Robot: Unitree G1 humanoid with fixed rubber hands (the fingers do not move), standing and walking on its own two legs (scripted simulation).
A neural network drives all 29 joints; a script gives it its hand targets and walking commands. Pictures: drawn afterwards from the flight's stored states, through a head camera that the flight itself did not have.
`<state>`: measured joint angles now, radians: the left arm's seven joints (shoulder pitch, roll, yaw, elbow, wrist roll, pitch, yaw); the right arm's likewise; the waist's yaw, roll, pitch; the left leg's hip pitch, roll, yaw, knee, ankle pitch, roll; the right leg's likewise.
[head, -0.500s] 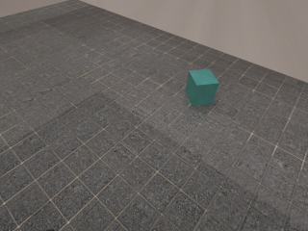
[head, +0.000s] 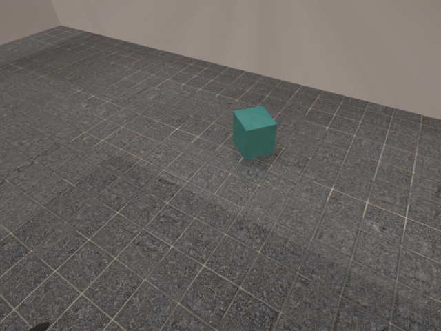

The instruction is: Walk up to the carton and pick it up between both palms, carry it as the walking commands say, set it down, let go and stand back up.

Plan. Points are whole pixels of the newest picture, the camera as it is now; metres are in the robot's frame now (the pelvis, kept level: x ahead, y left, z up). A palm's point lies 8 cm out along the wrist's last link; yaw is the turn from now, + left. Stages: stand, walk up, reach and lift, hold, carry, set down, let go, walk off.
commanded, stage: walk up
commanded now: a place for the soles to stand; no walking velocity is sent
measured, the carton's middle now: (253, 132) +1.48 -0.22 -0.65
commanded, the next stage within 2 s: none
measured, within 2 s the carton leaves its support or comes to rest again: neither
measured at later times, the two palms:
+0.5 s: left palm (89, 278) +0.28 +0.30 -0.10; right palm (401, 247) +0.31 -0.38 -0.06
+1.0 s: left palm (138, 175) +0.55 +0.23 -0.06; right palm (383, 195) +0.48 -0.43 -0.09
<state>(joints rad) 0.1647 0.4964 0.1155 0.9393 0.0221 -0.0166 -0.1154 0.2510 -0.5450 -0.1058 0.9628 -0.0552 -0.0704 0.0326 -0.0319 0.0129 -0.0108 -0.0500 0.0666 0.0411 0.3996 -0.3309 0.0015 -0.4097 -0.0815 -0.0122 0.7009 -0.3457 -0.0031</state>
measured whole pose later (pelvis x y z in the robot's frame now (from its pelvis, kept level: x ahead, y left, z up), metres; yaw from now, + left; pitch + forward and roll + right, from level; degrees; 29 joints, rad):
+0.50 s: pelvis +0.21 -0.03 -0.01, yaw -4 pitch -1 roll +0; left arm 0.35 0.47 0.06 0.83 0.00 -0.07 -0.06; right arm 0.20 -0.48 -0.08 0.80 -0.02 -0.11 0.05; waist 0.02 -0.03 0.03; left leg -0.32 0.05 0.08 0.55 -0.21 0.02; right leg -0.29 0.02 0.04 0.94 -0.43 -0.05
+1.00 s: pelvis +0.44 -0.10 +0.00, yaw -7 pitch -2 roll +0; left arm 0.34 0.46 0.09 0.76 0.01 -0.10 -0.05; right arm 0.30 -0.47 -0.06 0.80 -0.02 -0.05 0.07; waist 0.02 0.03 0.04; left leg -0.50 0.09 0.01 0.91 -0.27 0.00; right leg -0.20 -0.01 -0.06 0.48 -0.24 -0.05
